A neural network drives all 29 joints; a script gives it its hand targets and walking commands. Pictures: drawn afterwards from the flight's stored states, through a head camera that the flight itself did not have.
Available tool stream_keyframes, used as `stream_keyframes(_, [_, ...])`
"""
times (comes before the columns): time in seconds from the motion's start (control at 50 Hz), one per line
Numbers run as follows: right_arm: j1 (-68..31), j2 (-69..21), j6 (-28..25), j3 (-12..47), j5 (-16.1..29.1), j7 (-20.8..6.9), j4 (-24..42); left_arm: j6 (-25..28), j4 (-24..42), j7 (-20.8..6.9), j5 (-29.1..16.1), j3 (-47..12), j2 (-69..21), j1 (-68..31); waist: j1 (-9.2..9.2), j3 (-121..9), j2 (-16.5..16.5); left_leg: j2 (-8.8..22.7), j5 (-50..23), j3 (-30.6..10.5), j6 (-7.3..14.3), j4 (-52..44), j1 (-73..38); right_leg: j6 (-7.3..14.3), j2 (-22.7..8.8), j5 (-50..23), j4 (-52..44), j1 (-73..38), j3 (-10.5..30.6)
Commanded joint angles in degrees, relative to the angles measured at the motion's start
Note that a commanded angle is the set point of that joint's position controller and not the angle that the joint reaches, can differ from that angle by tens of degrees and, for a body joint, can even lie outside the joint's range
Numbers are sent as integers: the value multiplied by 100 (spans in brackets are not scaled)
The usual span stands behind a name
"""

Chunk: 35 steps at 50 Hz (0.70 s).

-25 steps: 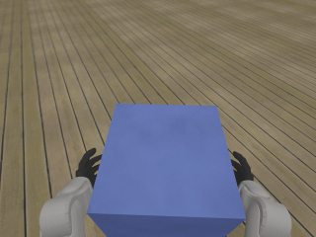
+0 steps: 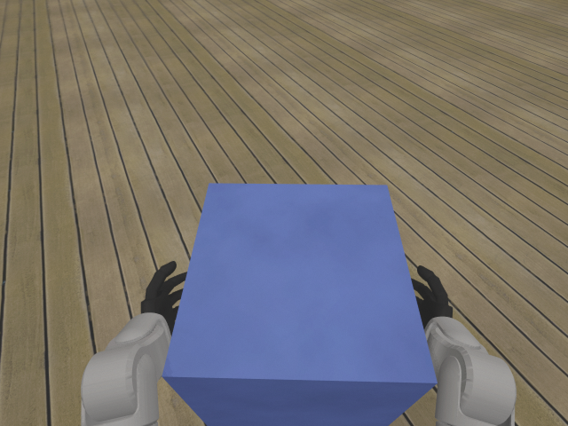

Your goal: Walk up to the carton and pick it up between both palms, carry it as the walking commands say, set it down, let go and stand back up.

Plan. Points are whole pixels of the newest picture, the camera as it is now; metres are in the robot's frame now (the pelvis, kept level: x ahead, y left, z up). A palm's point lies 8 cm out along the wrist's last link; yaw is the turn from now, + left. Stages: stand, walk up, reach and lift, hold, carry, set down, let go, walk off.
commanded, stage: carry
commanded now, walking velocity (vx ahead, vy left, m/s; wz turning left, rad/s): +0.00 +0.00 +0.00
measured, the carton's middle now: (295, 309) +0.29 +0.00 +0.02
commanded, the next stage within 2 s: none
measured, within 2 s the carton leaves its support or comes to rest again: neither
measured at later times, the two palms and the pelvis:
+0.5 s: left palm (157, 347) +0.21 +0.17 +0.07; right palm (444, 353) +0.21 -0.18 +0.07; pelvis -0.04 +0.00 +0.00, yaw +0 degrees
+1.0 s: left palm (138, 388) +0.16 +0.18 +0.06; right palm (451, 394) +0.16 -0.17 +0.08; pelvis -0.08 +0.01 +0.00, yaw +0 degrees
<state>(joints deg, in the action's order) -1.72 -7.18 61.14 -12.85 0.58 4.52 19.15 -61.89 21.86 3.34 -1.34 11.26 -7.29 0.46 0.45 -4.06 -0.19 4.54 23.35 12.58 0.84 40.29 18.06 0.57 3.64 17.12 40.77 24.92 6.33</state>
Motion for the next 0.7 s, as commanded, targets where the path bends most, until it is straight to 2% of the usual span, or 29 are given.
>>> stream_keyframes(0.0, [-3080, -3852, -144, 4518, 1236, -713, 1026, 249, 672, -586, -1084, -4156, -3974, -3338, -76, -1198, -26, 387, -759, -732, 223, -895, -971, 587, -591, -2010, -1012, 158, 519])
stream_keyframes(0.02, [-3131, -3539, -243, 4104, 977, -729, 319, 341, 139, -593, -807, -3791, -3567, -3468, -81, -1339, 82, 502, -1009, -798, 297, -935, -1011, 566, -544, -1792, -928, 51, 334])
stream_keyframes(0.04, [-3161, -3902, -174, 4527, 1241, -712, 1021, 292, 783, -572, -1048, -4140, -3922, -3470, -61, -1341, -70, 499, -1090, -653, 221, -830, -934, 498, -664, -2063, -1211, -67, 450])
stream_keyframes(0.06, [-3193, -4025, -100, 4777, 1427, -705, 1414, 202, 954, -554, -1135, -4245, -4069, -3232, -74, -1335, -305, 446, -1186, -704, 155, -703, -993, 478, -687, -2580, -1194, -51, 619])
stream_keyframes(0.08, [-3266, -4005, -53, 4855, 1475, -674, 1704, 135, 1040, -571, -1191, -4242, -4095, -3148, -67, -1341, -284, 412, -1071, -698, 157, -674, -882, 453, -762, -2758, -1251, -116, 658])
stream_keyframes(0.1, [-3230, -4107, -20, 4896, 1551, -662, 1956, 94, 1312, -542, -1351, -4436, -4288, -3229, -78, -1400, -100, 458, -1550, -707, 82, -546, -933, 445, -815, -3408, -1006, -207, 677])
stream_keyframes(0.12, [-3294, -4156, 8, 4870, 1545, -661, 1903, 66, 1351, -537, -1369, -4460, -4265, -3341, -61, -1542, -75, 501, -1510, -703, 58, -476, -952, 397, -871, -3337, -1039, -241, 654])
stream_keyframes(0.14, [-3095, -4279, 84, 4825, 1532, -686, 1772, -12, 1543, -529, -1483, -4650, -4382, -3509, -75, -1295, 183, 536, -1687, -766, 73, -485, -799, 388, -877, -3228, -916, -138, 678])
stream_keyframes(0.16, [-2898, -4220, 174, 4836, 1591, -668, 1775, -93, 1407, -496, -1411, -4473, -4281, -3057, -67, -1486, -51, 622, -2212, -727, 37, -401, -974, 342, -869, -3335, -795, -193, 553])
stream_keyframes(0.18, [-2774, -4284, 213, 4769, 1545, -671, 1610, -110, 1543, -491, -1454, -4580, -4305, -3226, -60, -1476, 293, 686, -2467, -719, 4, -323, -1006, 288, -916, -3360, -751, -136, 541])
stream_keyframes(0.22, [-2839, -4338, 220, 4871, 1661, -692, 1905, -130, 1604, -492, -1478, -4565, -4414, -3020, -68, -1462, 303, 830, -3170, -776, 72, -313, -1064, 281, -827, -3019, -572, -76, 374])
stream_keyframes(0.26, [-3051, -4450, 282, 4898, 1687, -700, 2084, -205, 1818, -519, -1557, -4607, -4449, -3279, -71, -1423, 5, 749, -2227, -777, 76, -218, -849, 285, -929, -2856, -765, -86, 596])
stream_keyframes(0.28, [-2892, -4502, 364, 4864, 1709, -706, 1831, -254, 1786, -453, -1482, -4558, -4374, -3205, -70, -1320, 147, 725, -1945, -764, 83, -305, -786, 313, -881, -2588, -789, -13, 577])
stream_keyframes(0.32, [-2737, -4540, 428, 4838, 1678, -717, 1747, -295, 1793, -459, -1482, -4575, -4388, -3224, -80, -1181, -30, 705, -1565, -882, 135, -460, -696, 313, -894, -1985, -925, 148, 627])
stream_keyframes(0.34, [-2905, -4422, 397, 4856, 1668, -685, 2015, -307, 1697, -498, -1488, -4501, -4368, -3082, -86, -1183, -78, 686, -1531, -930, 158, -475, -606, 316, -909, -2107, -927, 99, 661])
stream_keyframes(0.36, [-3065, -4434, 386, 4833, 1685, -697, 2179, -314, 1803, -514, -1553, -4609, -4482, -3263, -66, -1155, 91, 771, -1419, -1002, 166, -659, -608, 288, -848, -1801, -851, 252, 549])
stream_keyframes(0.38, [-3044, -4582, 407, 4906, 1711, -707, 2110, -317, 1923, -524, -1581, -4602, -4504, -3313, -68, -1205, -54, 817, -1327, -1026, 232, -615, -529, 271, -858, -1750, -891, 164, 519])
stream_keyframes(0.4, [-2898, -4566, 432, 4842, 1691, -709, 2006, -337, 1859, -499, -1566, -4646, -4542, -3280, -71, -1048, 256, 719, -1446, -944, 181, -617, -593, 300, -879, -1746, -900, 273, 631])
stream_keyframes(0.42, [-2951, -4539, 479, 4872, 1684, -711, 1976, -368, 1799, -503, -1519, -4541, -4421, -3291, -58, -1046, -161, 670, -968, -905, 194, -541, -508, 270, -882, -1407, -1134, 343, 707])
stream_keyframes(0.44, [-2858, -4536, 487, 4839, 1674, -710, 1983, -375, 1831, -510, -1519, -4551, -4422, -3215, -71, -1085, -56, 576, -576, -940, 188, -555, -454, 283, -945, -1246, -1263, 327, 809])
stream_keyframes(0.46, [-3063, -4494, 465, 4917, 1752, -723, 2245, -389, 1680, -514, -1472, -4473, -4462, -3025, -58, -1071, -223, 612, -661, -971, 198, -583, -572, 315, -951, -1247, -1299, 408, 864])
stream_keyframes(0.48, [-2993, -4687, 439, 4931, 1742, -724, 2224, -340, 1960, -543, -1593, -4614, -4591, -3262, -74, -1197, -205, 545, -478, -993, 178, -518, -534, 303, -1032, -1219, -1405, 315, 955])
stream_keyframes(0.5, [-3222, -4726, 459, 5039, 1791, -721, 2294, -347, 1845, -564, -1547, -4552, -4565, -3307, -50, -1061, -697, 435, -60, -968, 147, -443, -436, 344, -1053, -1007, -1551, 456, 1146])
stream_keyframes(0.52, [-3035, -4660, 441, 4956, 1768, -723, 2295, -329, 1915, -550, -1597, -4559, -4562, -3212, -76, -1152, -454, 419, -183, -985, 113, -446, -474, 354, -1097, -1249, -1541, 384, 1159])
stream_keyframes(0.56, [-3015, -4825, 460, 5002, 1749, -732, 2194, -299, 2089, -565, -1682, -4652, -4625, -3543, -90, -1111, -628, 275, -68, -920, 116, -352, -412, 380, -1169, -1080, -1736, 433, 1229])
stream_keyframes(0.6, [-3259, -4806, 423, 4984, 1819, -765, 2299, -309, 1975, -549, -1607, -4661, -4710, -3477, -97, -1223, -118, 403, -219, -1007, 186, -616, -645, 315, -1033, -900, -1481, 580, 1010])
stream_keyframes(0.62, [-3042, -4709, 395, 4959, 1816, -772, 2283, -284, 2045, -524, -1569, -4620, -4611, -3250, -88, -1336, 128, 614, -780, -1198, 234, -766, -745, 259, -944, -926, -1240, 539, 880])
stream_keyframes(0.66, [-3137, -4733, 373, 4947, 1767, -748, 2325, -276, 2000, -562, -1590, -4635, -4692, -3305, -84, -1547, 165, 721, -940, -1121, 293, -667, -747, 197, -855, -872, -1154, 415, 713])
stream_keyframes(0.68, [-3076, -4794, 399, 5007, 1779, -773, 2224, -277, 2072, -565, -1567, -4634, -4653, -3345, -83, -1366, -39, 703, -747, -1130, 293, -641, -620, 188, -855, -695, -1261, 454, 797])
